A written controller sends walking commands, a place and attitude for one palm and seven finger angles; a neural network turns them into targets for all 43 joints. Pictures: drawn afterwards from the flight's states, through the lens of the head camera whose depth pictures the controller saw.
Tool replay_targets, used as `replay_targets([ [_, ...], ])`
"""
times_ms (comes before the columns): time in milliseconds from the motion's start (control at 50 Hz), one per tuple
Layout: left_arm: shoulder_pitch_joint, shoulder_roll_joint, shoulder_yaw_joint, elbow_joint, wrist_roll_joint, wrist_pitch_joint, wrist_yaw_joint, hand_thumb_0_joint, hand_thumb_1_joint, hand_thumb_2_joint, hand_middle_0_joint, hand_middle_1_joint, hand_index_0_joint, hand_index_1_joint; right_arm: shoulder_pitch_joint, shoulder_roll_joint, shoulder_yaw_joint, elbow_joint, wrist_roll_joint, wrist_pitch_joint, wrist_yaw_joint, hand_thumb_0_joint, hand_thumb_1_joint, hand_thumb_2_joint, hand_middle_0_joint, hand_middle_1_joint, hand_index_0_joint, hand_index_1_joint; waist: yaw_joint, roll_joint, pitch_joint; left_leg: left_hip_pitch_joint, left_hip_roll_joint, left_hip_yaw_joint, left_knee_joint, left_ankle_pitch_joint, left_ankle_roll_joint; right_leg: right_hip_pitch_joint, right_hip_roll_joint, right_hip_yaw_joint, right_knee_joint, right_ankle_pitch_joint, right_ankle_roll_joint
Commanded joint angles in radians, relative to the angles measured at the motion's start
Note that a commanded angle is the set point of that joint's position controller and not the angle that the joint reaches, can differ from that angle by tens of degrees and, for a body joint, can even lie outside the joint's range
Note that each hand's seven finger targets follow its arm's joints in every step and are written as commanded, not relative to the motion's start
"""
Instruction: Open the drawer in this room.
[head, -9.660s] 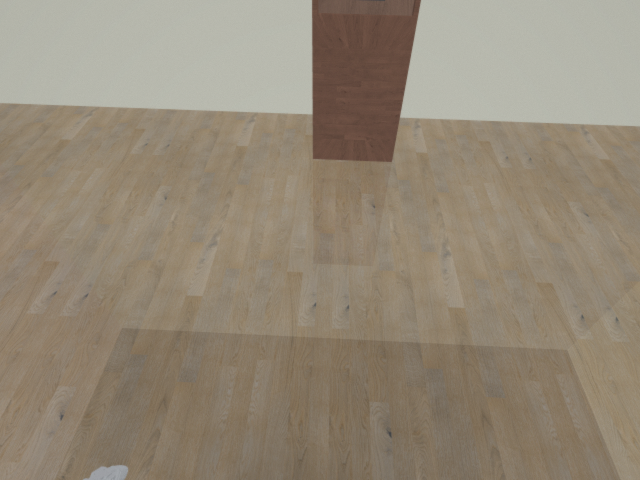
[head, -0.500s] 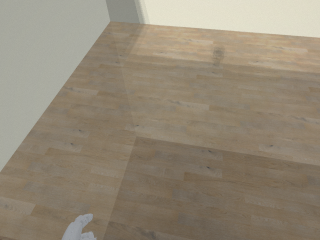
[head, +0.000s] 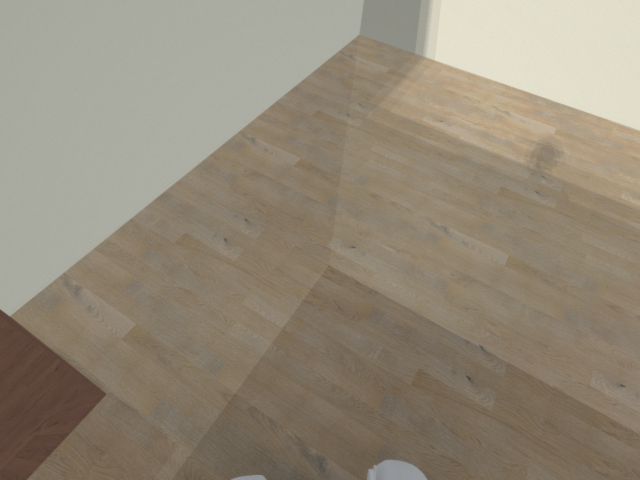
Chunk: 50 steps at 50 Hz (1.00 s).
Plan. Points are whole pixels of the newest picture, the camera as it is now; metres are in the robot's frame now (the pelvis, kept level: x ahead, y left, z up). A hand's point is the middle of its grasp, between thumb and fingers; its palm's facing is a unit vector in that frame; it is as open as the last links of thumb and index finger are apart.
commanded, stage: turn to face it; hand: left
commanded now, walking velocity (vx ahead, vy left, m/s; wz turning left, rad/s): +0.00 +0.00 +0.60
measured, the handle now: out of the picture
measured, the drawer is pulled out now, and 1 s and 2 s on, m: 0.00 0.00 0.00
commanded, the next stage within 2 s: take the last steps up to it in 1.48 s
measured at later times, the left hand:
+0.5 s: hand out of the picture +0.00 +0.14 -0.13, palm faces +0.33 -0.90 -0.29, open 7.4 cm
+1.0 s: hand out of the picture -0.11 +0.19 -0.16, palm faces +0.62 -0.74 -0.27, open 7.4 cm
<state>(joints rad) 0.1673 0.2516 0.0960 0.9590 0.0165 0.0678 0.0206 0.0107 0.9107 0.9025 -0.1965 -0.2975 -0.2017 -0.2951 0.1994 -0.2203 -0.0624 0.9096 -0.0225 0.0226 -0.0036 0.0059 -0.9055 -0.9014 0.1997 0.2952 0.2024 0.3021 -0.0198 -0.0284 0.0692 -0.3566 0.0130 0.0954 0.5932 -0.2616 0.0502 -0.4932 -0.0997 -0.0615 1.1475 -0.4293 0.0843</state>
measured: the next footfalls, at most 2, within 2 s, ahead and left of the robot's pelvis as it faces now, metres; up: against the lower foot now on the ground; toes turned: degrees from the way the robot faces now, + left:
right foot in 0.30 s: +0.04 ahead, -0.16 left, +0.00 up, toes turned +9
left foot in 0.78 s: -0.07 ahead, +0.06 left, +0.00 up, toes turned +37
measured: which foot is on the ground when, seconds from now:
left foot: down 0.00-0.30, up 0.32-0.76, down 0.78-1.00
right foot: up 0.00-0.28, down 0.30-0.78, up 0.80-1.00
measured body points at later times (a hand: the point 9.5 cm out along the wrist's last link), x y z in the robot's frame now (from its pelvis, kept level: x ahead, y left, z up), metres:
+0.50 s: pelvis -0.01 -0.07 +0.01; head +0.03 -0.10 +0.46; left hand -0.02 +0.18 -0.11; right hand +0.15 -0.30 -0.15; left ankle -0.06 +0.07 -0.63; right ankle +0.00 -0.16 -0.73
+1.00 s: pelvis -0.04 -0.03 +0.01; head -0.01 +0.01 +0.46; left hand -0.14 +0.23 -0.14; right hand +0.20 -0.18 -0.12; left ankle -0.10 +0.04 -0.73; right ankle +0.04 -0.17 -0.65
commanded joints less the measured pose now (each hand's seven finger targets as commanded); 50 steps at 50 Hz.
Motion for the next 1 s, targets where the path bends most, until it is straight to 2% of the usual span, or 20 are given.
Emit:
replay_targets([
  [0,-0.008,0.057,0.003,-0.093,0.001,-0.033,-0.009,0.0,0.9,0.9,-0.2,-0.3,-0.2,-0.3,0.017,-0.191,-0.044,-0.063,0.0,-0.02,-0.006,0.0,-0.9,-0.9,0.2,0.3,0.2,0.3,-0.01,0.122,-0.126,0.173,0.244,-0.327,-0.299,0.177,0.104,-0.053,-0.005,0.056,-0.046,0.048,0.012],
  [80,-0.015,0.06,-0.002,-0.114,0.0,-0.033,-0.007,0.0,0.9,0.9,-0.2,-0.3,-0.2,-0.3,0.011,-0.216,-0.055,-0.069,-0.001,-0.007,0.001,0.0,-0.9,-0.9,0.2,0.3,0.2,0.3,-0.024,0.152,-0.119,0.185,0.236,-0.379,-0.297,0.121,0.124,-0.027,0.019,0.052,-0.179,0.014,0.015],
  [160,0.004,0.057,-0.011,-0.133,-0.005,-0.042,-0.004,0.0,0.9,0.9,-0.2,-0.3,-0.2,-0.3,-0.007,-0.233,-0.064,-0.079,-0.003,0.003,0.007,0.0,-0.9,-0.9,0.2,0.3,0.2,0.3,-0.021,0.185,-0.141,0.172,0.213,-0.429,-0.252,0.204,0.124,0.066,0.058,0.044,-0.342,-0.012,0.004],
  [240,0.126,0.082,-0.007,-0.117,-0.01,-0.055,0.002,0.0,0.9,0.9,-0.2,-0.3,-0.2,-0.3,-0.07,-0.222,-0.069,-0.106,0.003,0.015,0.013,0.0,-0.9,-0.9,0.2,0.3,0.2,0.3,0.038,0.178,-0.155,0.012,0.139,-0.428,-0.171,0.17,0.064,0.324,0.079,0.022,-0.662,0.136,-0.016],
  [260,0.172,0.131,0.002,-0.115,0.0,-0.064,0.007,0.0,0.9,0.9,-0.2,-0.3,-0.2,-0.3,-0.073,-0.182,-0.064,-0.12,0.011,0.018,0.018,0.0,-0.9,-0.9,0.2,0.3,0.2,0.3,0.061,0.055,-0.159,-0.111,0.063,-0.365,-0.043,0.046,0.003,0.444,-0.025,0.116,-0.835,0.131,-0.05],
  [280,0.158,0.234,0.02,-0.131,0.018,-0.075,0.015,0.0,0.9,0.9,-0.2,-0.3,-0.2,-0.3,-0.06,-0.101,-0.049,-0.146,0.015,0.018,0.022,0.0,-0.9,-0.9,0.2,0.3,0.2,0.3,0.059,-0.273,-0.117,-0.325,-0.099,-0.153,0.232,-0.227,-0.096,0.493,-0.326,0.454,-0.946,0.102,-0.166],
  [300,0.108,0.226,0.009,-0.15,0.004,-0.07,0.018,0.0,0.9,0.9,-0.2,-0.3,-0.2,-0.3,-0.098,-0.156,-0.057,-0.15,-0.002,0.018,0.02,0.0,-0.9,-0.9,0.2,0.3,0.2,0.3,0.058,-0.234,-0.084,-0.286,-0.053,-0.179,0.421,-0.299,-0.086,0.324,-0.395,0.43,-0.938,0.184,-0.215],
  [320,0.056,0.191,0.01,-0.162,0.003,-0.071,0.022,0.0,0.9,0.9,-0.2,-0.3,-0.2,-0.3,-0.089,-0.152,-0.062,-0.135,-0.003,0.029,0.02,0.0,-0.9,-0.9,0.2,0.3,0.2,0.3,0.025,-0.226,-0.068,-0.264,-0.036,-0.195,0.529,-0.268,-0.083,0.267,-0.355,0.397,-0.92,0.227,-0.212],
  [360,-0.032,0.123,-0.016,-0.175,0.003,-0.078,0.013,0.0,0.9,0.9,-0.2,-0.3,-0.2,-0.3,-0.045,-0.14,-0.057,-0.081,-0.005,0.039,0.034,0.0,-0.9,-0.9,0.2,0.3,0.2,0.3,-0.027,-0.095,-0.008,-0.25,-0.001,-0.154,0.645,-0.119,-0.105,0.25,-0.226,0.162,-0.848,0.369,-0.176],
  [380,-0.019,0.112,-0.02,-0.174,0.004,-0.084,0.013,0.0,0.9,0.9,-0.2,-0.3,-0.2,-0.3,-0.029,-0.127,-0.051,-0.071,-0.003,0.038,0.038,0.0,-0.9,-0.9,0.2,0.3,0.2,0.3,-0.022,-0.107,-0.031,-0.251,0.002,-0.132,0.647,-0.093,-0.116,0.294,-0.205,0.103,-0.82,0.461,-0.168],
  [560,0.15,0.158,-0.009,-0.103,0.012,-0.076,0.013,0.0,0.9,0.9,-0.2,-0.3,-0.2,-0.3,-0.166,-0.099,-0.022,-0.085,0.006,0.039,0.037,0.0,-0.9,-0.9,0.2,0.3,0.2,0.3,0.072,-0.169,-0.059,-0.184,0.027,-0.036,0.363,-0.174,-0.137,0.458,-0.262,0.003,-0.772,0.683,-0.2],
  [640,0.142,0.182,0.003,-0.092,0.015,-0.068,0.011,0.0,0.9,0.9,-0.2,-0.3,-0.2,-0.3,-0.163,-0.09,-0.013,-0.089,0.012,0.026,0.035,0.0,-0.9,-0.9,0.2,0.3,0.2,0.3,0.08,-0.207,-0.097,-0.087,0.026,0.007,0.187,-0.2,-0.113,0.471,-0.286,-0.031,-0.731,0.701,-0.202],
  [700,0.121,0.191,0.01,-0.085,0.009,-0.061,0.006,0.0,0.9,0.9,-0.2,-0.3,-0.2,-0.3,-0.105,-0.102,-0.014,-0.083,0.01,0.014,0.031,0.0,-0.9,-0.9,0.2,0.3,0.2,0.3,0.049,-0.175,-0.134,0.037,0.013,0.042,-0.022,-0.081,-0.093,0.452,-0.274,-0.092,-0.638,0.678,-0.155],
  [720,0.109,0.183,0.012,-0.081,0.002,-0.058,0.003,0.0,0.9,0.9,-0.2,-0.3,-0.2,-0.3,-0.061,-0.125,-0.021,-0.073,0.008,0.007,0.032,0.0,-0.9,-0.9,0.2,0.3,0.2,0.3,0.02,-0.132,-0.155,0.152,0.026,0.021,-0.159,0.03,-0.08,0.391,-0.256,-0.124,-0.538,0.623,-0.116],
  [740,0.11,0.153,0.011,-0.104,-0.005,-0.055,-0.002,0.0,0.9,0.9,-0.2,-0.3,-0.2,-0.3,0.014,-0.215,-0.044,-0.062,0.002,-0.004,0.028,0.0,-0.9,-0.9,0.2,0.3,0.2,0.3,-0.025,0.069,-0.212,0.36,0.154,-0.15,-0.221,0.282,-0.014,0.2,-0.19,-0.162,-0.345,0.426,-0.052],
  [760,0.065,0.084,-0.011,-0.157,-0.008,-0.055,-0.01,0.0,0.9,0.9,-0.2,-0.3,-0.2,-0.3,0.079,-0.32,-0.071,-0.052,0.003,-0.006,0.021,0.0,-0.9,-0.9,0.2,0.3,0.2,0.3,-0.062,0.353,-0.206,0.485,0.406,-0.458,-0.209,0.741,0.129,-0.1,-0.06,-0.141,-0.141,-0.219,0.019],
  [780,-0.01,0.1,-0.018,-0.177,0.004,-0.039,0.0,0.0,0.9,0.9,-0.2,-0.3,-0.2,-0.3,0.133,-0.316,-0.068,-0.018,0.01,-0.002,0.011,0.0,-0.9,-0.9,0.2,0.3,0.2,0.3,-0.085,0.262,-0.205,0.444,0.433,-0.442,-0.196,0.773,0.18,-0.125,-0.052,-0.029,-0.037,-0.25,0.014],
  [800,-0.026,0.083,-0.013,-0.166,-0.001,-0.038,0.005,0.0,0.9,0.9,-0.2,-0.3,-0.2,-0.3,0.103,-0.298,-0.066,-0.019,0.008,-0.004,0.0,0.0,-0.9,-0.9,0.2,0.3,0.2,0.3,-0.069,0.298,-0.201,0.426,0.383,-0.41,-0.18,0.746,0.175,-0.148,-0.051,0.012,0.011,-0.197,0.016],
  [880,0.01,0.095,-0.007,-0.122,-0.003,-0.039,-0.01,0.0,0.9,0.9,-0.2,-0.3,-0.2,-0.3,-0.048,-0.218,-0.038,-0.066,0.003,-0.012,-0.003,0.0,-0.9,-0.9,0.2,0.3,0.2,0.3,0.003,0.165,-0.104,0.262,0.23,-0.261,-0.213,0.599,0.104,-0.064,-0.027,0.034,0.0,0.001,0.026],
  [980,-0.014,0.09,-0.011,-0.143,-0.005,-0.032,-0.005,0.0,0.9,0.9,-0.2,-0.3,-0.2,-0.3,-0.027,-0.227,-0.044,-0.064,0.002,-0.008,0.002,0.0,-0.9,-0.9,0.2,0.3,0.2,0.3,-0.003,0.171,-0.093,0.233,0.218,-0.325,-0.239,0.464,0.124,-0.024,0.002,0.046,-0.132,0.015,0.034],
])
